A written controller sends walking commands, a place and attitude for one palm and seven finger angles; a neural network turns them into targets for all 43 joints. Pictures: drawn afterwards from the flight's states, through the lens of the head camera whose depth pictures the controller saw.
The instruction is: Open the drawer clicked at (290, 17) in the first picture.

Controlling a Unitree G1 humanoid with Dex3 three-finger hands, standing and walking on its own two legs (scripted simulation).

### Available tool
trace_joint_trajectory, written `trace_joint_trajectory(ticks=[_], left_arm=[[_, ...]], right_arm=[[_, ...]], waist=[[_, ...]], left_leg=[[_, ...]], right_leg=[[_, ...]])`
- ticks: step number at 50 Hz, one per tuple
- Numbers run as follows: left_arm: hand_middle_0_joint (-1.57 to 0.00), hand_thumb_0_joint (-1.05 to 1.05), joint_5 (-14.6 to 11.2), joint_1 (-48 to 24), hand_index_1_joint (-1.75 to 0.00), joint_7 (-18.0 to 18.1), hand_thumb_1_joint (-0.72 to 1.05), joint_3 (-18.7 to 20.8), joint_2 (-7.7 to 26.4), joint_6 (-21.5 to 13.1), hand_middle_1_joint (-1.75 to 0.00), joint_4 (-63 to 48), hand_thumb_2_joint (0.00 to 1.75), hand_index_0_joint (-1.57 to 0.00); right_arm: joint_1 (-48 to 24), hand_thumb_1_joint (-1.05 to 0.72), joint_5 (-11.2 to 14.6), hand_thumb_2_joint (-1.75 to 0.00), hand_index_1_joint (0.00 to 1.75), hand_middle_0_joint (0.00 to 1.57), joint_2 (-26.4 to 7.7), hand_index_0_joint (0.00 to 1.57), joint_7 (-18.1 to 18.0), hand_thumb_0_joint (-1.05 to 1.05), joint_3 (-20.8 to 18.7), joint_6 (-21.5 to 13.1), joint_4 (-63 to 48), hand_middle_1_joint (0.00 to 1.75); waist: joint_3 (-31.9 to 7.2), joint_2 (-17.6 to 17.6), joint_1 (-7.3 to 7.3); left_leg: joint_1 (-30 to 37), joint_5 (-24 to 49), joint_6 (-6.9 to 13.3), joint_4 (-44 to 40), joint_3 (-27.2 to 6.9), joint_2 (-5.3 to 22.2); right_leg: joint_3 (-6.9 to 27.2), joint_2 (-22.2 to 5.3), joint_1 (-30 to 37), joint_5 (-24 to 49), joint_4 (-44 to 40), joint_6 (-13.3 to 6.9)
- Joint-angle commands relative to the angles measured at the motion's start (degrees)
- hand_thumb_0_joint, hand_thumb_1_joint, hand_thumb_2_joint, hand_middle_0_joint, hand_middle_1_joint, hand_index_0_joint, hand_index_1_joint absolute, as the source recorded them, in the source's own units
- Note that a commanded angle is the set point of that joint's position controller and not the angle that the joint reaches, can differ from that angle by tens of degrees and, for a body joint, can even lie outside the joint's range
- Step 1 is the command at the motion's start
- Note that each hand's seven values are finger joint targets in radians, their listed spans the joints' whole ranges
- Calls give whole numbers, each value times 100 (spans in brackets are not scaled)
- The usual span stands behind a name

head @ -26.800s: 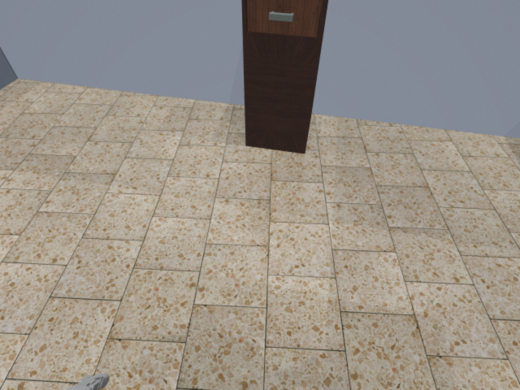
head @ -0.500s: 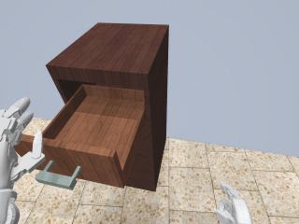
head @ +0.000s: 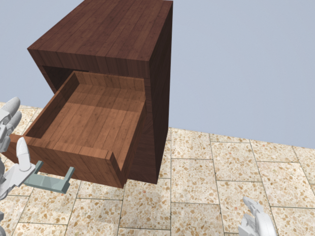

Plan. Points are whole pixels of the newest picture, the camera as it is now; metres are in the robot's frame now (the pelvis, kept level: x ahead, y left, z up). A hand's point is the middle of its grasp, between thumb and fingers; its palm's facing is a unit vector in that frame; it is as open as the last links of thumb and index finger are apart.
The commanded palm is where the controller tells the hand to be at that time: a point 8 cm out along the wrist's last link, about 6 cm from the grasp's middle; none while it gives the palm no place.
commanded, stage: step back with the hand held close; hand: left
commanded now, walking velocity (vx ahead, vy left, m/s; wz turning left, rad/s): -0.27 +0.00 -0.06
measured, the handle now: (50, 175) +0.26 +0.29 +0.02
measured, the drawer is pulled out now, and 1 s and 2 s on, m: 0.28 0.28 0.28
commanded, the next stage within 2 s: stop stepping back and stand still in 0.92 s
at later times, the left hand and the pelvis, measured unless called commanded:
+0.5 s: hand out of the picture +0.14 +0.28 +0.20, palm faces +0.37 -0.79 -0.49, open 7.4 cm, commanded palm +0.07 +0.33 +0.20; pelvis -0.06 +0.05 +0.01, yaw -1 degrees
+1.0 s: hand out of the picture +0.00 +0.25 +0.20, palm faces +0.36 -0.78 -0.51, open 7.4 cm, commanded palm -0.06 +0.28 +0.20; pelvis -0.21 +0.01 +0.01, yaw -4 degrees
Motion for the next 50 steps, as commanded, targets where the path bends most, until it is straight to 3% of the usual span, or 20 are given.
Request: trace_joint_trajectory(ticks=[1,5,9,13,15,17,19,21,23,29,31,36,37,38,39,40,41,44,46,50], left_arm=[[-20,0,30,62,-30,248,90,1165,1352,-402,-30,-1451,90,-20],[-20,0,-19,186,-30,226,90,1156,1264,-277,-30,-1178,90,-20],[-20,0,-52,365,-30,247,90,1151,1215,-234,-30,-962,90,-20],[-20,0,-18,353,-30,261,90,1070,1250,-280,-30,-1282,90,-20],[-20,0,28,205,-30,273,90,1114,1409,-315,-30,-1660,90,-20],[-20,0,127,146,-30,280,90,1074,1331,-324,-30,-1840,90,-20],[-20,0,223,-60,-30,273,90,1095,1308,-309,-30,-1913,90,-20],[-20,0,197,21,-30,296,90,1120,1260,-294,-30,-1797,90,-20],[-20,0,172,314,-30,283,90,1007,1061,-224,-30,-1525,90,-20],[-20,0,59,-170,-30,188,90,703,947,-182,-30,-1680,90,-20],[-20,0,19,-133,-30,176,90,827,1079,-193,-30,-1909,90,-20],[-20,0,-202,638,-30,74,90,1422,1508,-318,-30,-2363,90,-20],[-20,0,-226,618,-30,40,90,1476,1582,-369,-30,-2415,90,-20],[-20,0,-221,656,-30,55,90,1664,1794,-447,-30,-2330,90,-20],[-20,0,-271,591,-30,131,90,1782,1894,-479,-30,-2117,90,-20],[-20,0,-240,523,-30,191,90,1768,1820,-435,-30,-1996,90,-20],[-20,0,-186,741,-30,228,90,1747,1660,-336,-30,-1559,90,-20],[-20,0,42,511,-30,170,90,1423,1359,-113,-30,-840,90,-20],[-20,0,103,-11,-30,157,90,1068,1136,-44,-30,-497,90,-20],[-20,0,162,-453,-30,237,90,716,1167,12,-30,-907,90,-20]], right_arm=[[-463,-90,8,-90,30,20,-451,20,-54,0,-243,-270,-997,30],[-544,-90,43,-90,30,20,-463,20,-54,0,-294,-136,-1081,30],[-568,-90,75,-90,30,20,-457,20,-18,0,-328,-90,-1040,30],[-606,-90,41,-90,30,20,-496,20,-25,0,-275,-113,-1052,30],[-643,-90,-1,-90,30,20,-567,20,-63,0,-226,-182,-1090,30],[-576,-90,-104,-90,30,20,-557,20,-92,0,-175,-286,-1190,30],[-437,-90,-259,-90,30,20,-511,20,-90,0,-197,-429,-1159,30],[-338,-90,-259,-90,30,20,-430,20,-91,0,-223,-572,-1084,30],[-298,-90,-197,-90,30,20,-439,20,-41,0,-233,-644,-958,30],[-385,-90,-215,-90,30,20,-506,20,-6,0,-137,-773,-669,30],[-456,-90,-228,-90,30,20,-518,20,20,0,-136,-789,-666,30],[-788,-90,-175,-90,30,20,-442,20,138,0,-86,-637,-866,30],[-881,-90,-133,-90,30,20,-419,20,157,0,-75,-576,-926,30],[-895,-90,-81,-90,30,20,-384,20,148,0,-77,-485,-942,30],[-935,-90,1,-90,30,20,-297,20,123,0,-55,-400,-953,30],[-1049,-90,120,-90,30,20,-407,20,97,0,-196,-383,-938,30],[-996,-90,95,-90,30,20,-391,20,60,0,-211,-395,-834,30],[-1212,-90,-53,-90,30,20,-86,20,-103,0,-9,-156,-861,30],[-1315,-90,-36,-90,30,20,-128,20,-220,0,25,-151,-839,30],[-924,-90,-20,-90,30,20,-391,20,-295,0,-95,-90,-829,30]], waist=[[-1428,0,-24],[-1404,-402,-53],[-1110,-673,-57],[-810,-392,-36],[-647,374,4],[-705,1052,63],[-631,1016,36],[-750,485,68],[-952,201,106],[-1285,881,23],[-1585,867,81],[-2055,1003,285],[-1878,675,266],[-1724,-108,191],[-1497,-993,206],[-1393,-1823,346],[-1192,-1479,215],[-745,-609,63],[-238,-727,72],[-636,-1026,-16]], left_leg=[[212,2409,245,-105,-66,463],[-78,2120,119,32,-58,375],[-283,960,149,135,-61,275],[-211,680,204,-291,-224,346],[-435,824,279,-1001,-665,687],[-1421,771,417,-1811,-1533,1401],[-1759,221,783,-2132,-1872,1815],[-977,1063,892,-1651,-1564,1690],[53,2211,767,-1294,-1077,1426],[972,3122,593,-1264,-955,1337],[1224,3511,619,-1132,-900,1318],[732,2905,366,-903,-521,1097],[459,2246,200,-650,-259,881],[237,1159,-24,127,218,479],[-124,-61,-205,1321,463,63],[-1129,-1086,-260,2887,208,-305],[-1575,-1197,-187,3644,-122,-84],[-1584,-722,-302,2747,436,171],[-1198,-729,-248,1660,548,172],[-665,83,-142,-60,668,153]], right_leg=[[1039,-1360,1027,2960,23,938],[1170,-1491,1097,3408,67,721],[1441,-1694,626,1927,-407,507],[1335,-1507,-14,450,-548,441],[1056,-992,-89,153,-110,610],[757,-435,620,-264,1359,717],[986,-348,325,-1185,2964,681],[1096,-414,-382,-1411,3203,669],[787,-446,-759,-1505,2558,740],[523,-305,-552,-1577,1369,826],[496,-267,-379,-1435,964,809],[392,-358,643,-361,-407,655],[513,-572,677,183,-780,589],[1098,-1253,381,926,-991,357],[1862,-2239,-232,1299,-1263,136],[2242,-2633,-188,2303,-1063,101],[1581,-2598,-44,3380,-643,200],[1138,-2011,326,4663,-188,64],[1271,-1852,235,4856,-136,83],[1073,-1678,1078,5002,117,465]])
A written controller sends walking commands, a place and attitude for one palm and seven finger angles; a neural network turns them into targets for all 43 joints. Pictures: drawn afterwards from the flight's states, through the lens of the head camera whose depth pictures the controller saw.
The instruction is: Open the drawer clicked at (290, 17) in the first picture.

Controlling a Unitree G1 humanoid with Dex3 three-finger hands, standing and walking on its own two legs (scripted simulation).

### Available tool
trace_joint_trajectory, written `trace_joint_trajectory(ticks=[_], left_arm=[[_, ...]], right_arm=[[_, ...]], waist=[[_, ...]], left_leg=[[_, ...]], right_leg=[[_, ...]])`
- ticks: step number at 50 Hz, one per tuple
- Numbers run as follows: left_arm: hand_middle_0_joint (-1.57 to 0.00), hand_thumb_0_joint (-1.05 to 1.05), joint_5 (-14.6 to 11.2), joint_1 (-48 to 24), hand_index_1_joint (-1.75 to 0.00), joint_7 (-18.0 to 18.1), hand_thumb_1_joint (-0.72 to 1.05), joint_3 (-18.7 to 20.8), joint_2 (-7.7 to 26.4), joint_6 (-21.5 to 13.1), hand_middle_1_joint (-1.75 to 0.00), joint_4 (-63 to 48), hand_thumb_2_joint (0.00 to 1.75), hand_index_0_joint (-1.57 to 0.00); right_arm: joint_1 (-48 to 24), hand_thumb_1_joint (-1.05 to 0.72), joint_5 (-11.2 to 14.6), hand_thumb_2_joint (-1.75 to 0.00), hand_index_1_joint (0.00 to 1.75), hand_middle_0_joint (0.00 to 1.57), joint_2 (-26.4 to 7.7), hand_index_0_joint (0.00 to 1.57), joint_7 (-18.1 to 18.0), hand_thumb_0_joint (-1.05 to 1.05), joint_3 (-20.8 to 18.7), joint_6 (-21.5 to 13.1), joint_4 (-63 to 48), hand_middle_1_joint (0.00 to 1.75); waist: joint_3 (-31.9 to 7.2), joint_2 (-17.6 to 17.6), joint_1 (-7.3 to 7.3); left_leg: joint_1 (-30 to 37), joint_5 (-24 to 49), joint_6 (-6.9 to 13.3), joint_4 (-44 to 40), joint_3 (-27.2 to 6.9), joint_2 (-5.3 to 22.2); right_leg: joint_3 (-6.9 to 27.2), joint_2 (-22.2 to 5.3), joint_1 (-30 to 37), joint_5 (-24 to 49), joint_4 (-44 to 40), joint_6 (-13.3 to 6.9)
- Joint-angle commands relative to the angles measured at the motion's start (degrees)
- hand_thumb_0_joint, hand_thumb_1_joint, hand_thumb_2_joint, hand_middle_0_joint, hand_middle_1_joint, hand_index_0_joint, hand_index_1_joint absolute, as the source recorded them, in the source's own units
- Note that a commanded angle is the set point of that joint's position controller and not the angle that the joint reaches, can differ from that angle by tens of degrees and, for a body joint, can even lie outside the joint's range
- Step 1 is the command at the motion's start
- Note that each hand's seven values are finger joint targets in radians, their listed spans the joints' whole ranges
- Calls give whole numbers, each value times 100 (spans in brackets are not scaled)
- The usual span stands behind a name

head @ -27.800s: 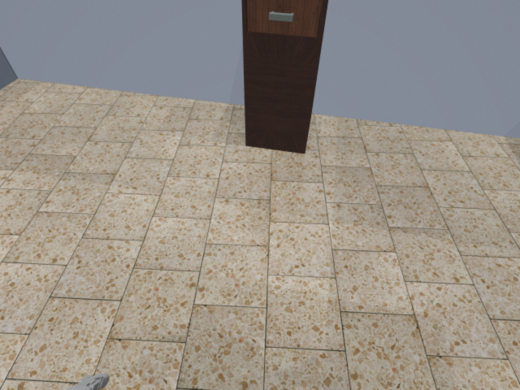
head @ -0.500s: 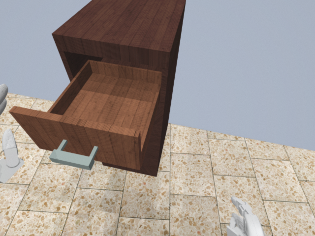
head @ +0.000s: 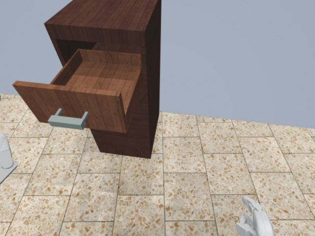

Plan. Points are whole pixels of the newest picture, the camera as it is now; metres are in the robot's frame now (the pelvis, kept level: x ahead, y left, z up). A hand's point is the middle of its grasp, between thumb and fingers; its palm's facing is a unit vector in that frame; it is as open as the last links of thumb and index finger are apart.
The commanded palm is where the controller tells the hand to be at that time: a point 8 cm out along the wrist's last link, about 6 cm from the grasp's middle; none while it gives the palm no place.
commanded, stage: stop stepping back and stand still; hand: left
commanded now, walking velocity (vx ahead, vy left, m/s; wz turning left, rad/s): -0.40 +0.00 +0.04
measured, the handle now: (70, 117) +0.45 +0.31 +0.01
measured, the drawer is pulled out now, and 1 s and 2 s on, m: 0.28 0.28 0.28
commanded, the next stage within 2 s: let the arm hang, fingers relaxed in 1.04 s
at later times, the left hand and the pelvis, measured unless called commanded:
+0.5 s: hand out of the picture +0.03 +0.26 +0.19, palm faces +0.55 -0.76 -0.35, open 7.4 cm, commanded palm -0.03 +0.28 +0.20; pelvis -0.14 +0.00 -0.01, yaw +4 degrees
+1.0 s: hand out of the picture -0.02 +0.22 +0.17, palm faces +0.48 -0.75 -0.44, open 7.4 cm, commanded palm -0.09 +0.26 +0.20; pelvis -0.20 -0.03 -0.01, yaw +5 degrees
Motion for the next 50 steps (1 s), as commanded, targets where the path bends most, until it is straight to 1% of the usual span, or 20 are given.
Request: trace_joint_trajectory(ticks=[1,4,8,11,14,15,17,19,25,27,29,30,31,34,40,41,42,43,45,50], left_arm=[[-20,0,50,-371,-30,126,90,126,825,-192,-30,-1025,90,-20],[-20,0,-14,185,-30,172,90,401,1067,-339,-30,-2001,90,-20],[-20,0,-35,665,-30,207,90,767,1292,-415,-30,-2690,90,-20],[-20,0,32,457,-30,308,90,652,973,-397,-30,-2158,90,-20],[-20,0,70,95,-30,335,90,602,908,-257,-30,-948,90,-20],[-20,0,83,-197,-30,306,90,532,889,-223,-30,-729,90,-20],[-20,0,110,-492,-30,238,90,290,776,-149,-30,-227,90,-20],[-20,0,153,-1257,-30,53,90,121,774,-260,-30,-367,90,-20],[-20,0,210,-1109,-30,252,90,-136,718,-327,-30,-1240,90,-20],[-20,0,203,-1018,-30,332,90,-10,796,-375,-30,-1687,90,-20],[-20,0,258,-1085,-30,414,90,236,896,-533,-30,-2257,90,-20],[-20,0,315,-1029,-30,389,90,467,1215,-556,-30,-2261,90,-20],[-20,0,347,-678,-30,325,90,771,1305,-600,-30,-2003,90,-20],[-20,0,180,119,-30,272,90,503,733,-484,-30,-1292,90,-20],[-20,0,128,-329,-30,217,90,346,675,-354,-30,-572,90,-20],[-20,0,160,-456,-30,215,90,272,671,-304,-30,-520,90,-20],[-20,0,198,-498,-30,204,90,279,741,-258,-30,-439,90,-20],[-20,0,173,-617,-30,192,90,352,985,-248,-30,-546,90,-20],[-20,0,192,-1006,-30,185,90,593,1248,-516,-30,-1091,90,-20],[-20,0,134,-482,-30,189,90,624,1170,-721,-30,-1656,90,-20]], right_arm=[[-518,-90,-15,-90,30,20,-475,20,-101,0,-158,-240,-1020,30],[-162,-90,8,-90,30,20,-701,20,-6,0,-324,-344,-1338,30],[-174,-90,-128,-90,30,20,-446,20,114,0,-112,-688,-1384,30],[-154,-90,-87,-90,30,20,-524,20,119,0,-77,-892,-1201,30],[-348,-90,-94,-90,30,20,-623,20,52,0,-113,-838,-1072,30],[-406,-90,-92,-90,30,20,-631,20,20,0,-161,-796,-1089,30],[-313,-90,-80,-90,30,20,-595,20,21,0,-224,-679,-902,30],[-192,-90,-194,-90,30,20,-717,20,102,0,-249,-630,-608,30],[-377,-90,-237,-90,30,20,-471,20,-60,0,-80,-758,-828,30],[-26,-90,-276,-90,30,20,-502,20,-51,0,-72,-816,-791,30],[-14,-90,-286,-90,30,20,-666,20,4,0,-117,-964,-961,30],[-29,-90,-259,-90,30,20,-494,20,34,0,-131,-1029,-1015,30],[-169,-90,-267,-90,30,20,-464,20,90,0,-214,-1083,-840,30],[-68,-90,-100,-90,30,20,-500,20,212,0,-245,-1075,-753,30],[-158,-90,-146,-90,30,20,-543,20,-11,0,-176,-871,-752,30],[-247,-90,-125,-90,30,20,-521,20,2,0,-174,-837,-731,30],[-237,-90,-97,-90,30,20,-420,20,43,0,-202,-782,-668,30],[-495,-90,-66,-90,30,20,-473,20,63,0,-275,-787,-792,30],[-324,-90,-233,-90,30,20,-528,20,164,0,-222,-875,-550,30],[-401,-90,-116,-90,30,20,-489,20,119,0,-261,-768,-767,30]], waist=[[-526,-638,-101],[-1360,342,-26],[-1139,1929,37],[-326,1413,-61],[213,969,-114],[407,292,-94],[564,-1642,-77],[373,-1233,-303],[-19,-859,-115],[-385,116,-251],[96,2891,-154],[443,2313,-187],[4,1423,4],[355,1235,-80],[165,1244,-1],[72,790,37],[89,-576,45],[242,-1959,103],[68,-699,-132],[129,-736,-134]], left_leg=[[437,1108,125,-1686,81,53],[1776,4124,432,-1918,-483,811],[1106,2622,638,-2553,-1043,1152],[-467,-1038,665,-3015,-968,1117],[-1397,-2300,491,-2632,-607,738],[-1380,-2204,387,-1803,-286,387],[-774,-774,223,1850,120,-155],[-564,41,271,3056,-248,116],[901,-612,470,-418,418,134],[1488,-411,487,-1738,473,-30],[1224,-2777,1228,-3626,-2635,1844],[356,-2696,1645,-3944,-3270,2414],[232,-1630,1620,-3484,-2334,2133],[390,-1564,1359,-3204,-1586,1741],[-793,-1533,755,-2334,-294,1160],[-1232,-1537,647,-1417,-91,873],[-1525,-1146,485,422,296,319],[-2220,-985,350,2218,-81,-27],[-2086,-86,160,2836,-402,228],[-163,512,244,831,-216,534]], right_leg=[[462,-1060,994,5155,111,192],[300,-417,611,2591,357,476],[-93,-60,47,-683,1203,403],[-157,-89,722,-449,961,402],[-241,-38,954,-1143,511,177],[301,-286,383,-1994,-77,-13],[3080,-1998,-1407,-3908,-1903,-826],[2335,-1961,-1878,-2748,-1732,-644],[1106,-1508,-1573,-2950,-1547,-443],[548,-1052,-1185,-2439,-340,-218],[-473,137,-2290,-1646,3257,347],[182,-94,-2433,-1220,4475,338],[244,-137,-2095,-736,5107,340],[94,-438,-2536,-311,4567,362],[-973,67,587,-1173,969,256],[-684,-61,1199,-1219,388,179],[836,-920,1088,-1743,-553,-186],[3464,-2336,742,-1818,-1610,-717],[2906,-2531,763,805,-1414,-819],[918,-1772,-563,-114,-1116,-514]])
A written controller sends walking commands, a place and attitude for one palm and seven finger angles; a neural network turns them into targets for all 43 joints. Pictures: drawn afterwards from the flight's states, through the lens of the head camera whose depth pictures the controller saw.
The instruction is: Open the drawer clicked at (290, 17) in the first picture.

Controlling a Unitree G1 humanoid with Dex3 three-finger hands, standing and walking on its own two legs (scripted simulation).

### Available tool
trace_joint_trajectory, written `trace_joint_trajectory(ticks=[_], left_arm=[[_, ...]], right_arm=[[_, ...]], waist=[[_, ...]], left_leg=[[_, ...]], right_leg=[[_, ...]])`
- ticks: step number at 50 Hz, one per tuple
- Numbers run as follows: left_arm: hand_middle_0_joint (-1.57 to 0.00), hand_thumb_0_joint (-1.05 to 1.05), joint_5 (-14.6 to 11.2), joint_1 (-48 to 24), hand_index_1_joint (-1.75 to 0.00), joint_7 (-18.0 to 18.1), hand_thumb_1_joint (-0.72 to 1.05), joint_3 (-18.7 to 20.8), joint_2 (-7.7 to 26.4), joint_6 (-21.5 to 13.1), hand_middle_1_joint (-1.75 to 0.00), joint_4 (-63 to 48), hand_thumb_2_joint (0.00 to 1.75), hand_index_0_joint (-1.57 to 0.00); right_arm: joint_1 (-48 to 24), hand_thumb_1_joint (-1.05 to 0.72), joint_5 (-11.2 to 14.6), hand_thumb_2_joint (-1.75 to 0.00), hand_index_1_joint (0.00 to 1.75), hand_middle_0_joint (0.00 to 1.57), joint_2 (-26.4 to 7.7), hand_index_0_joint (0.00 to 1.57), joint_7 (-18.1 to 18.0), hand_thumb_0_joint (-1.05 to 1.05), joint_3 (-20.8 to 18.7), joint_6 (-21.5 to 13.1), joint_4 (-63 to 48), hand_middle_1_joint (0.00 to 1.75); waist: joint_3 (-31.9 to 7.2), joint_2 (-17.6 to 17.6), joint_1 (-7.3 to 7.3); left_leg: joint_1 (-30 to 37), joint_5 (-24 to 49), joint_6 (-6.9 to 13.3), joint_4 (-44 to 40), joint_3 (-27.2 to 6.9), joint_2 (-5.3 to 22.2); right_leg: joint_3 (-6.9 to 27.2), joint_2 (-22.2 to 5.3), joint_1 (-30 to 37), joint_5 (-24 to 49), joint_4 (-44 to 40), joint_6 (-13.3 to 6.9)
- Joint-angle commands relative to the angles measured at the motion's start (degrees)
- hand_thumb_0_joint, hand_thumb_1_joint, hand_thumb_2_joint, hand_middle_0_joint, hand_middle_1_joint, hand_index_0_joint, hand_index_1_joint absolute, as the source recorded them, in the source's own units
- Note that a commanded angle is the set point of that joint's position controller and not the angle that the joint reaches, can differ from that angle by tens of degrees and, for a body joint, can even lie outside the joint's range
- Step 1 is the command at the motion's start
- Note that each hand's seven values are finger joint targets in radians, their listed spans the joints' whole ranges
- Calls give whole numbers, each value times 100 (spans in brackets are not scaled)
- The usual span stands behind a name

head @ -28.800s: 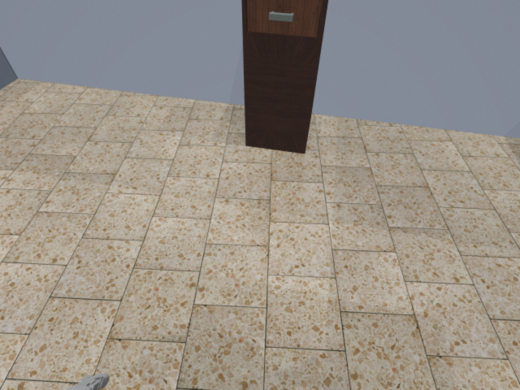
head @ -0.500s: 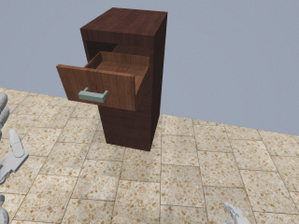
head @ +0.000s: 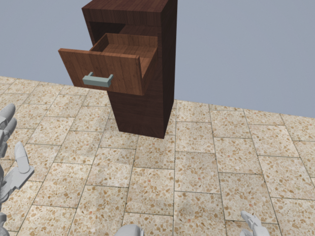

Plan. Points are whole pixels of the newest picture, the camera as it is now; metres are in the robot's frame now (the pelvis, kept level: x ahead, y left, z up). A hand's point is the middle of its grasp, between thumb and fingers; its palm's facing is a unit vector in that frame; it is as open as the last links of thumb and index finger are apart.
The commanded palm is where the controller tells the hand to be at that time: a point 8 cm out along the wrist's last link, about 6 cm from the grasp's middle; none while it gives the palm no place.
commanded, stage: stop stepping back and stand still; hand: left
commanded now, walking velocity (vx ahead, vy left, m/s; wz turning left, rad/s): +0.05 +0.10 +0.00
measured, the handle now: (99, 78) +0.67 +0.28 +0.02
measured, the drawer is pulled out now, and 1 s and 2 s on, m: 0.28 0.28 0.28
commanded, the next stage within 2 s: let the arm hang, fingers relaxed in 0.04 s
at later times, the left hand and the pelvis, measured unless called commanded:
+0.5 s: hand out of the picture +0.06 +0.19 -0.17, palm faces +0.11 -0.97 -0.20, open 6.8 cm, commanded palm none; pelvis +0.01 +0.01 -0.01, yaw +4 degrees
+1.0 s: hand out of the picture +0.02 +0.19 -0.16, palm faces +0.05 -0.98 -0.20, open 7.3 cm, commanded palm none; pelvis +0.01 +0.02 +0.01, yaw +1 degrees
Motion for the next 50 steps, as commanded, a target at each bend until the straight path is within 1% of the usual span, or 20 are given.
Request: trace_joint_trajectory(ticks=[1,4,6,7,8,10,12,14,15,16,17,18,21,23,24,26,27,29,35,50], left_arm=[[-20,0,-11,-178,-30,213,90,1125,1695,-663,-30,-1894,90,-20],[-20,0,-47,49,-30,343,90,1076,1518,-620,-30,-1693,90,-20],[-20,0,-104,105,-30,353,90,1052,1456,-633,-30,-1696,90,-20],[-20,0,539,-146,-30,-587,90,-1527,-29,699,-30,3076,90,-20],[-20,0,434,-159,-30,-668,90,-1488,-151,1135,-30,3186,90,-20],[-20,0,457,-559,-30,-650,90,-1596,-353,1231,-30,3173,90,-20],[-20,0,393,-1048,-30,-690,90,-1672,-123,1198,-30,3708,90,-20],[-20,0,346,-1026,-30,-710,90,-1659,-12,1205,-30,4594,90,-20],[-20,0,332,-920,-30,-716,90,-1628,177,1198,-30,5089,90,-20],[-20,0,336,-805,-30,-700,90,-1576,584,1169,-30,5504,90,-20],[-20,0,325,-964,-30,-723,90,-1545,915,1151,-30,5832,90,-20],[-20,0,335,-1102,-30,-765,90,-1601,1018,1141,-30,6127,90,-20],[-20,0,282,-1789,-30,-709,90,-1671,642,1172,-30,6848,90,-20],[-20,0,285,-1716,-30,-664,90,-1642,347,1123,-30,7266,90,-20],[-20,0,267,-1676,-30,-630,90,-1609,183,1120,-30,7398,90,-20],[-20,0,172,-1272,-30,-619,90,-1738,-120,1158,-30,7735,90,-20],[-20,0,173,-1235,-30,-609,90,-1781,-190,1174,-30,7916,90,-20],[-20,0,177,-1410,-30,-633,90,-1798,-98,1187,-30,8258,90,-20],[-20,0,184,-1340,-30,-614,90,-1912,-56,1146,-30,8938,90,-20],[-20,0,203,-1277,-30,-544,90,-1972,-228,1137,-30,9470,90,-20]], right_arm=[[-694,-90,4,-90,30,20,-412,20,-162,0,-187,-430,-1316,30],[-527,-90,-35,-90,30,20,-397,20,-220,0,-177,-529,-1284,30],[-424,-90,-12,-90,30,20,-581,20,-245,0,-254,-551,-1339,30],[-89,-90,-124,-90,30,20,-1558,20,390,0,-378,-575,-10,30],[69,-90,-78,-90,30,20,-1166,20,368,0,-369,-204,-190,30],[110,-90,-232,-90,30,20,-1036,20,235,0,-329,-169,-278,30],[87,-90,-288,-90,30,20,-1098,20,178,0,-262,-42,-373,30],[-233,-90,-250,-90,30,20,-1092,20,168,0,-184,118,-287,30],[-420,-90,-185,-90,30,20,-964,20,165,0,-127,193,-277,30],[-435,-90,-108,-90,30,20,-631,20,163,0,-80,273,-272,30],[-356,-90,-120,-90,30,20,-478,20,180,0,-77,353,-264,30],[-280,-90,-109,-90,30,20,-522,20,197,0,-85,428,-144,30],[-88,-90,-120,-90,30,20,-432,20,191,0,-95,573,362,30],[180,-90,-105,-90,30,20,-254,20,165,0,-62,518,651,30],[464,-90,-120,-90,30,20,-175,20,153,0,-58,469,823,30],[505,-90,-142,-90,30,20,-444,20,100,0,-27,388,1038,30],[388,-90,-157,-90,30,20,-453,20,62,0,-21,421,1095,30],[313,-90,-129,-90,30,20,-331,20,22,0,9,409,1296,30],[549,-90,-68,-90,30,20,-258,20,14,0,35,400,1754,30],[703,-90,-89,-90,30,20,-73,20,22,0,84,408,2325,30]], waist=[[-294,-1073,-28],[-375,-638,-26],[-397,250,-48],[-57,1170,-387],[-328,1253,-174],[-925,604,-252],[-1022,-340,-144],[-1001,-622,151],[-1005,-800,295],[-940,-1465,302],[-539,-1603,177],[-446,-845,114],[186,-1057,-92],[24,-614,-179],[-239,-203,-240],[-543,911,-1],[-508,659,71],[-454,711,58],[-188,-187,19],[523,-195,8]], left_leg=[[915,2,117,-1800,96,163],[1883,345,137,-3345,490,-150],[2102,194,256,-4184,-173,213],[1516,1687,526,-3427,-1131,783],[1458,2973,875,-3705,-1389,1240],[1641,4286,1120,-3605,-1847,1393],[2056,4868,1164,-3370,-1581,1338],[1659,3915,806,-3176,-936,968],[1245,2690,482,-2955,-545,556],[573,671,113,-2363,-125,-106],[318,-1061,-75,-2001,74,-382],[605,-1513,-69,-1677,-15,-351],[973,-699,17,-1505,-97,-198],[1554,-169,39,-2635,-121,-132],[2074,841,98,-3384,-246,-22],[2339,2241,499,-3867,-1119,754],[2007,1873,640,-4065,-1107,894],[1831,1419,490,-4312,-920,618],[2083,1082,296,-4408,-523,392],[2025,404,221,-4762,-403,328]], right_leg=[[1074,-1303,-377,-128,-1824,-682],[936,-1005,-313,-535,-1562,-500],[719,-539,-203,-323,-590,-163],[106,-366,-1395,3,1127,248],[267,-40,-1390,-1419,1628,334],[639,77,-1512,-1752,2579,331],[582,80,-1316,-1748,2117,285],[428,146,-292,-775,834,246],[589,44,386,530,-13,201],[1777,-761,869,1584,-769,-28],[2760,-1677,545,2119,-1284,-509],[2736,-1847,231,1780,-1368,-854],[2187,-1118,-441,813,-1571,-825],[1830,-941,-276,1423,-1306,-736],[1499,-763,-257,1422,-932,-533],[817,-33,-136,729,-414,-120],[679,51,220,308,-613,-63],[686,-18,595,661,-789,-38],[879,-219,597,1038,-1287,-138],[999,-205,236,581,-1504,-105]])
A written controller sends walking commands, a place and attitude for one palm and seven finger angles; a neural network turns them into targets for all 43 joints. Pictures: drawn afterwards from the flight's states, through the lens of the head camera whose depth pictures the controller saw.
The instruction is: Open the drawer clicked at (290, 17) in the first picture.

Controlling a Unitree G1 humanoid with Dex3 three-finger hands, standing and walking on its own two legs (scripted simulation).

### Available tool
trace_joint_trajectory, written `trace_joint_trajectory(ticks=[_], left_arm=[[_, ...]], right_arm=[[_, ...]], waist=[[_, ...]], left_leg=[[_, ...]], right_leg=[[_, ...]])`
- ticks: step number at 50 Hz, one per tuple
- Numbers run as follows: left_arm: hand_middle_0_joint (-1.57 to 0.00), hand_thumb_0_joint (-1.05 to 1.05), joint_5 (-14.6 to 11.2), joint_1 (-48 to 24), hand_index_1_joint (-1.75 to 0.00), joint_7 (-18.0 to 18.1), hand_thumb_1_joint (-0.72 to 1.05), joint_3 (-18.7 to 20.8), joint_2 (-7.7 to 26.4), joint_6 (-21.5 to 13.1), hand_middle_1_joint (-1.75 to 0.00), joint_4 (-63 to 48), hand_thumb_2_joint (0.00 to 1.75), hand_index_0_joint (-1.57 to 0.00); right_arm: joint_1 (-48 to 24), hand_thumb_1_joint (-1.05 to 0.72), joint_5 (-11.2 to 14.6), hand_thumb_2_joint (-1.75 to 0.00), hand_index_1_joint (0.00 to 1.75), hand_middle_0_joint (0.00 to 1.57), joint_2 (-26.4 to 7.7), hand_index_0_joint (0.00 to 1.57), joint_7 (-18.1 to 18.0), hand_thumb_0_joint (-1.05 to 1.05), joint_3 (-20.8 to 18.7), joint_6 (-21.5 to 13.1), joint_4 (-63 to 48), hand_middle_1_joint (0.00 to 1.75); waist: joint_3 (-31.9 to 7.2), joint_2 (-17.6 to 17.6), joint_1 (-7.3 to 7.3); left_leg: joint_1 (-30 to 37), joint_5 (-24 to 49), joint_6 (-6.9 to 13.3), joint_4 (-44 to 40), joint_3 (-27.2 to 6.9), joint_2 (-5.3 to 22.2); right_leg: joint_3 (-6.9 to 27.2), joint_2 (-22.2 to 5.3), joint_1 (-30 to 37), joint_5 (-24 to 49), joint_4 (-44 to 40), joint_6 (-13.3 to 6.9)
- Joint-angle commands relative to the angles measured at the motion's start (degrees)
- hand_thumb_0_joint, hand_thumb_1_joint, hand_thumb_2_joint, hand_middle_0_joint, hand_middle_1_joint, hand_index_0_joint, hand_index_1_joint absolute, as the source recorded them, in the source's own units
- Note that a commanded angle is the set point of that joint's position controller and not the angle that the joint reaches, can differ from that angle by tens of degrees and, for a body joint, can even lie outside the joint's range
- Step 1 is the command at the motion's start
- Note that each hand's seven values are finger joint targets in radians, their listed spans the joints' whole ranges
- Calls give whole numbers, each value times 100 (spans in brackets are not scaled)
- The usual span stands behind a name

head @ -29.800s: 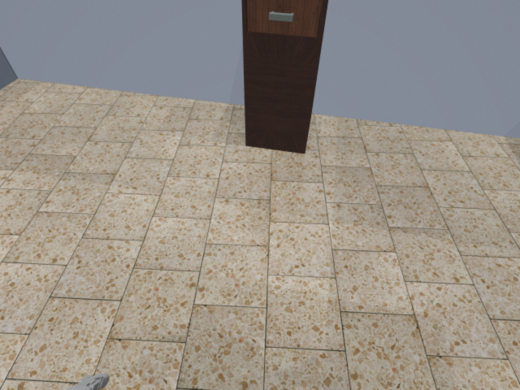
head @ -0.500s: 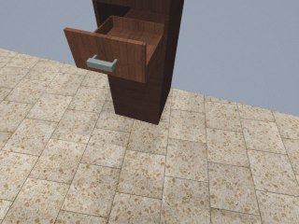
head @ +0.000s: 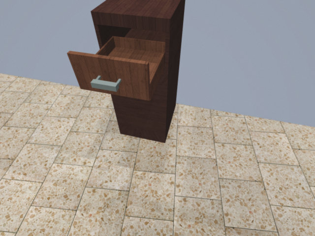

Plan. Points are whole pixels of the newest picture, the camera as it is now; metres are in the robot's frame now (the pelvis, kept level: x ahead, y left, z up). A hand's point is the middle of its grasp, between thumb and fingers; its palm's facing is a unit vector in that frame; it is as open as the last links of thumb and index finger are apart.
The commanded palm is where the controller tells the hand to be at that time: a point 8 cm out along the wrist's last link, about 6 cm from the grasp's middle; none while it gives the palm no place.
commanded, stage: let the arm hang, fingers relaxed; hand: left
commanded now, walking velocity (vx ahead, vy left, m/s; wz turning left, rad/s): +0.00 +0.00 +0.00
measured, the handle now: (107, 82) +0.66 +0.24 +0.01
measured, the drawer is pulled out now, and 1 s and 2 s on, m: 0.28 0.28 0.28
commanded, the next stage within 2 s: look to check the result in 0.24 s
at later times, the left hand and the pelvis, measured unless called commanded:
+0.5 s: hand out of the picture -0.01 +0.15 -0.18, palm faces +0.03 -0.98 -0.19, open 7.3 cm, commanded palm none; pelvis +0.00 -0.01 +0.00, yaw +0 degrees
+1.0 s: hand out of the picture +0.02 +0.16 -0.17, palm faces +0.01 -0.98 -0.21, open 7.3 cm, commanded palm none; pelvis +0.01 -0.02 +0.00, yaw -1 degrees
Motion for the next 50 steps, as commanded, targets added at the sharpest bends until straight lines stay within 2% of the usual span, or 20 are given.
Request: trace_joint_trajectory(ticks=[1,2,5,6,9,12,15,19,20,25,29,38,45,48,50], left_arm=[[-20,0,12,435,-30,20,90,125,670,-80,-30,-70,90,-20],[-20,0,6,448,-30,22,90,127,646,-82,-30,-56,90,-20],[-20,0,5,469,-30,25,90,134,668,-110,-30,-54,90,-20],[-20,0,0,443,-30,29,90,135,643,-113,-30,-47,90,-20],[-20,0,-6,447,-30,27,90,142,616,-115,-30,-31,90,-20],[-20,0,-6,456,-30,36,90,143,599,-121,-30,-17,90,-20],[-20,0,-6,491,-30,45,90,145,605,-129,-30,-11,90,-20],[-20,0,-7,491,-30,44,90,142,544,-116,-30,22,90,-20],[-20,0,-6,532,-30,48,90,151,556,-124,-30,11,90,-20],[-20,0,-2,551,-30,49,90,156,579,-151,-30,11,90,-20],[-20,0,-4,493,-30,49,90,161,567,-148,-30,18,90,-20],[-20,0,-4,404,-30,41,90,180,641,-163,-30,-39,90,-20],[-20,0,-5,310,-30,33,90,213,770,-191,-30,-91,90,-20],[-20,0,-6,216,-30,27,90,208,772,-174,-30,-85,90,-20],[-20,0,-5,210,-30,26,90,226,846,-191,-30,-108,90,-20]], right_arm=[[414,-90,-18,-90,30,20,-479,20,-36,0,-89,-88,-64,30],[421,-90,-21,-90,30,20,-460,20,-41,0,-83,-92,-46,30],[447,-90,-3,-90,30,20,-471,20,-47,0,-100,-100,-50,30],[483,-90,-10,-90,30,20,-422,20,-50,0,-97,-101,-22,30],[510,-90,-11,-90,30,20,-396,20,-58,0,-95,-99,-1,30],[563,-90,-9,-90,30,20,-370,20,-57,0,-103,-83,32,30],[577,-90,5,-90,30,20,-382,20,-59,0,-118,-72,33,30],[607,-90,-12,-90,30,20,-345,20,-68,0,-116,-65,59,30],[614,-90,-1,-90,30,20,-360,20,-66,0,-126,-62,50,30],[573,-90,4,-90,30,20,-393,20,-71,0,-155,-75,21,30],[570,-90,-3,-90,30,20,-354,20,-73,0,-153,-74,41,30],[441,-90,-13,-90,30,20,-420,20,-71,0,-180,-65,12,30],[323,-90,-2,-90,30,20,-570,20,-76,0,-216,-87,-42,30],[272,-90,-17,-90,30,20,-585,20,-75,0,-205,-77,-27,30],[238,-90,-9,-90,30,20,-637,20,-77,0,-227,-90,-53,30]], waist=[[468,-16,38],[411,82,43],[290,-71,51],[271,-27,31],[301,27,31],[319,-109,15],[302,-98,14],[396,35,-5],[366,-47,4],[297,-180,3],[337,-77,-19],[378,-27,-22],[132,-116,-20],[256,4,-28],[161,-47,-10]], left_leg=[[-312,-161,14,-643,-688,674],[-285,-100,13,-653,-673,676],[-178,119,15,-528,-631,667],[-177,146,12,-530,-618,673],[-171,182,-1,-512,-609,651],[-147,161,1,-483,-608,651],[-93,126,1,-439,-588,656],[-126,-24,-11,-507,-598,660],[-110,-74,-4,-489,-597,676],[9,158,6,-394,-566,678],[-41,174,-13,-398,-553,673],[-14,202,-32,-354,-530,672],[144,442,-24,-287,-530,710],[80,379,-42,-350,-528,712],[141,477,-29,-333,-538,731]], right_leg=[[468,-476,-355,127,-470,-161],[491,-477,-316,179,-463,-172],[508,-473,-279,265,-482,-176],[507,-494,-249,278,-495,-180],[516,-487,-264,315,-498,-187],[535,-486,-292,252,-542,-195],[547,-470,-335,184,-567,-202],[547,-457,-409,111,-552,-211],[558,-438,-405,49,-571,-209],[594,-448,-420,206,-573,-217],[588,-474,-386,246,-575,-222],[646,-473,-400,284,-628,-239],[639,-481,-245,663,-578,-254],[661,-481,-281,601,-600,-252],[654,-473,-216,716,-580,-262]])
